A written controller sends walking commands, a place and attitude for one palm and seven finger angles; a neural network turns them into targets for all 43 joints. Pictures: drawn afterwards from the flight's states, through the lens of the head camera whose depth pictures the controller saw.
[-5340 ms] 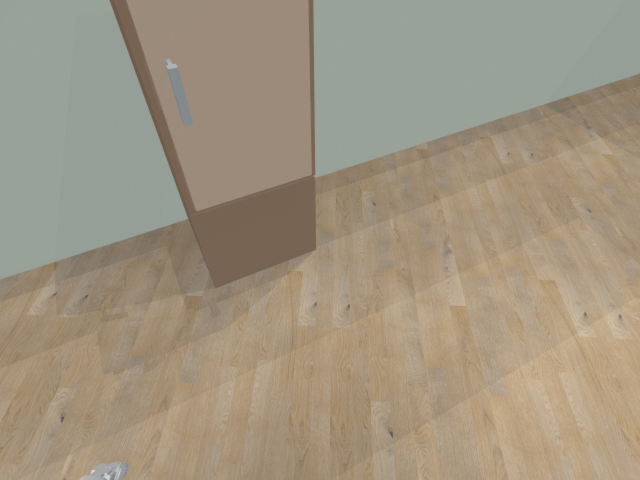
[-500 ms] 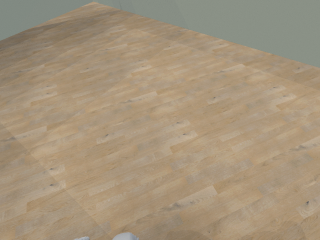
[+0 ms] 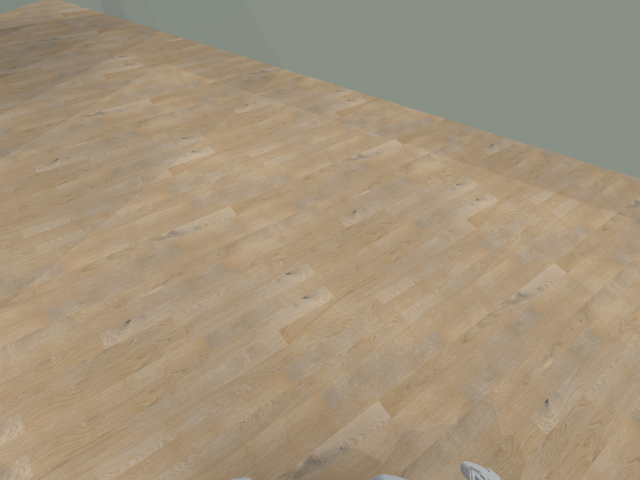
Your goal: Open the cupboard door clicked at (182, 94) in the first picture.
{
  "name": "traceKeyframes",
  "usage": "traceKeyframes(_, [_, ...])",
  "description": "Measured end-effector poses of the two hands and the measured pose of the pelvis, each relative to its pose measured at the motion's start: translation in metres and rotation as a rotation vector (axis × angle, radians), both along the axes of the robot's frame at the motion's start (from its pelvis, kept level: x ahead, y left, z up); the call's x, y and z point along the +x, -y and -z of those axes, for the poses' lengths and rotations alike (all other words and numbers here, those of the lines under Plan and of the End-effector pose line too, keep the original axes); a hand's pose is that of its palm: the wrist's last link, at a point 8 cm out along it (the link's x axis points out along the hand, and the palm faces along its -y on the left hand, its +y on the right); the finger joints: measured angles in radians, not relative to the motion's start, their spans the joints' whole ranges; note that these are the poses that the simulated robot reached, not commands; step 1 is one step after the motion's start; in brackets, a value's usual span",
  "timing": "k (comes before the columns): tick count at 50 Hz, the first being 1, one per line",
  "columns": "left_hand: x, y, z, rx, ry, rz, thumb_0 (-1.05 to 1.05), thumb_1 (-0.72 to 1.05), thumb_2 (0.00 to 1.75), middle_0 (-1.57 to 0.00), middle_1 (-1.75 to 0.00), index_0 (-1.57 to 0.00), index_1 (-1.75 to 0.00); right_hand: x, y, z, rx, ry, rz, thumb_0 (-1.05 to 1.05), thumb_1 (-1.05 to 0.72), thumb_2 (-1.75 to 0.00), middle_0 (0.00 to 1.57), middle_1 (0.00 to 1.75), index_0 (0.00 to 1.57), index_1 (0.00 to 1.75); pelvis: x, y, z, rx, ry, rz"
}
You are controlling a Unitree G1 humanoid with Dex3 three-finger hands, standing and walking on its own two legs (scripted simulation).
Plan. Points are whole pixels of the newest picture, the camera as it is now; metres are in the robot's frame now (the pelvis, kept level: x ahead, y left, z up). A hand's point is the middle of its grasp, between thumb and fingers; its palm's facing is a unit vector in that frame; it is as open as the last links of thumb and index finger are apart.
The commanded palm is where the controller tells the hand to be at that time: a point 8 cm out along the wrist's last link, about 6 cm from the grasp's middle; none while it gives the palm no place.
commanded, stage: walk to a spot facing it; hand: left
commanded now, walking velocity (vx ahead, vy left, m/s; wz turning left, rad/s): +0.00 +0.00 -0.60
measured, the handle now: out of the picture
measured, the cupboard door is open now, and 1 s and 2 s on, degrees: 0 0 0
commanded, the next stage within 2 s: turn to face it in 0.04 s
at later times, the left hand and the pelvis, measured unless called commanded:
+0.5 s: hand (246, 430) +0.21 +0.12 -0.15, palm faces -0.07 -0.98 -0.16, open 7.4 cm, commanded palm none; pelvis +0.06 -0.02 +0.00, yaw -1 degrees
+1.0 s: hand out of the picture +0.10 +0.21 -0.15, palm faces +0.30 -0.91 -0.29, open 7.4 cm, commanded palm none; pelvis +0.06 -0.03 +0.00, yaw +16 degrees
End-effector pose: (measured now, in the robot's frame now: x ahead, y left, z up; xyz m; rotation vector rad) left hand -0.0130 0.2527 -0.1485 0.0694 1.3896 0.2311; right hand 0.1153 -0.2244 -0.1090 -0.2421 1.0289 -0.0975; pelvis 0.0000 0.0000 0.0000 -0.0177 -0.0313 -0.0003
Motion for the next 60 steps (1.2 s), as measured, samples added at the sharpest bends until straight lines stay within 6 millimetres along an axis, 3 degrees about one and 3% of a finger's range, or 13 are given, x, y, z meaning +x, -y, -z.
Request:
traceKeyframes(6, [0.107,-0.008,-0.023,0.042,0.152,0.133,0.01,0.91,0.90,-0.19,-0.30,-0.19,-0.30,-0.050,0.013,0.011,0.014,-0.137,0.166,0.00,-0.92,-0.90,0.20,0.30,0.20,0.30,0.018,-0.004,-0.007,0.011,-0.014,0.074])
traceKeyframes(11, [0.183,0.015,-0.036,0.078,0.241,0.274,0.00,0.91,0.90,-0.19,-0.30,-0.19,-0.30,-0.088,0.032,0.026,0.036,-0.229,0.285,0.01,-0.91,-0.90,0.20,0.30,0.20,0.30,0.034,0.006,-0.003,0.023,-0.022,0.123])
traceKeyframes(14, [0.217,0.038,-0.037,0.098,0.308,0.332,0.00,0.91,0.90,-0.19,-0.30,-0.19,-0.30,-0.108,0.042,0.041,0.059,-0.299,0.325,0.01,-0.91,-0.90,0.20,0.30,0.20,0.30,0.045,0.019,0.006,0.036,-0.027,0.125])
traceKeyframes(18, [0.232,0.068,-0.040,0.063,0.345,0.348,0.00,0.91,0.90,-0.19,-0.30,-0.20,-0.30,-0.119,0.040,0.044,0.082,-0.392,0.332,0.01,-0.91,-0.90,0.19,0.30,0.19,0.30,0.056,0.026,0.002,0.024,-0.023,0.093])
traceKeyframes(22, [0.226,0.082,-0.036,0.015,0.335,0.299,0.00,0.91,0.90,-0.20,-0.30,-0.20,-0.30,-0.108,0.031,0.038,0.098,-0.415,0.299,0.01,-0.91,-0.90,0.19,0.30,0.19,0.30,0.062,0.027,-0.003,0.025,-0.016,0.049])
traceKeyframes(25, [0.212,0.080,-0.027,-0.013,0.311,0.244,0.00,0.90,0.90,-0.20,-0.30,-0.20,-0.30,-0.089,0.024,0.034,0.094,-0.398,0.258,0.01,-0.91,-0.90,0.19,0.30,0.19,0.30,0.064,0.023,-0.003,0.021,-0.016,0.012])
traceKeyframes(28, [0.191,0.065,-0.013,-0.029,0.276,0.171,0.00,0.90,0.90,-0.20,-0.30,-0.20,-0.30,-0.064,0.017,0.031,0.072,-0.359,0.202,0.01,-0.91,-0.90,0.19,0.30,0.20,0.30,0.064,0.015,0.001,0.010,-0.018,-0.030])
traceKeyframes(33, [0.150,0.021,0.009,-0.003,0.188,0.049,0.00,0.91,0.90,-0.20,-0.30,-0.20,-0.30,-0.022,0.009,0.030,0.017,-0.266,0.118,0.01,-0.91,-0.90,0.20,0.30,0.20,0.30,0.062,-0.001,0.013,-0.002,-0.035,-0.075])
traceKeyframes(38, [0.117,-0.012,-0.006,0.060,0.122,-0.018,0.00,0.91,0.90,-0.20,-0.30,-0.20,-0.30,0.005,0.007,0.016,-0.009,-0.222,0.051,0.01,-0.90,-0.90,0.20,0.30,0.20,0.30,0.061,-0.004,0.000,-0.002,-0.050,-0.119])
traceKeyframes(43, [0.099,-0.025,-0.024,0.114,0.127,-0.081,0.01,0.91,0.90,-0.19,-0.30,-0.20,-0.30,0.031,0.013,0.010,-0.017,-0.199,-0.028,0.01,-0.90,-0.90,0.20,0.30,0.20,0.30,0.061,0.001,-0.007,-0.004,-0.052,-0.177])
traceKeyframes(48, [0.093,-0.014,-0.034,0.148,0.164,-0.124,0.01,0.91,0.90,-0.19,-0.30,-0.19,-0.30,0.055,0.029,0.013,-0.016,-0.178,-0.095,0.01,-0.90,-0.90,0.20,0.30,0.20,0.30,0.058,0.017,-0.007,0.001,-0.049,-0.243])
traceKeyframes(53, [0.087,0.016,-0.038,0.179,0.230,-0.162,0.01,0.91,0.90,-0.19,-0.30,-0.20,-0.30,0.081,0.052,0.028,-0.001,-0.158,-0.162,0.01,-0.90,-0.90,0.20,0.30,0.20,0.30,0.057,0.044,0.003,0.020,-0.049,-0.316])
traceKeyframes(60, [0.043,0.062,-0.046,0.166,0.204,-0.257,0.01,0.90,0.90,-0.20,-0.30,-0.20,-0.30,0.115,0.061,0.022,0.004,-0.145,-0.270,0.01,-0.91,-0.90,0.19,0.30,0.20,0.30,0.053,0.064,-0.006,0.042,-0.021,-0.419])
